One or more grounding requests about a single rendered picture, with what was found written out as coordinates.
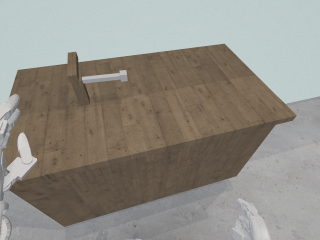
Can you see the left robot hand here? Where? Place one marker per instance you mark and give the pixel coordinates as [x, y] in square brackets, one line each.
[21, 166]

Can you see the tap lever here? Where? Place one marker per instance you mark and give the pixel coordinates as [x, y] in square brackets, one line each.
[122, 75]

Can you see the right robot hand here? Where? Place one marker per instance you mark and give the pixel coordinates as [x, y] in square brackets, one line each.
[253, 229]

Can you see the counter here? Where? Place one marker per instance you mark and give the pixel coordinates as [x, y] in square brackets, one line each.
[184, 119]

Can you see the left robot forearm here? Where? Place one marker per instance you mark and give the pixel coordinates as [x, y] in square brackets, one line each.
[5, 223]

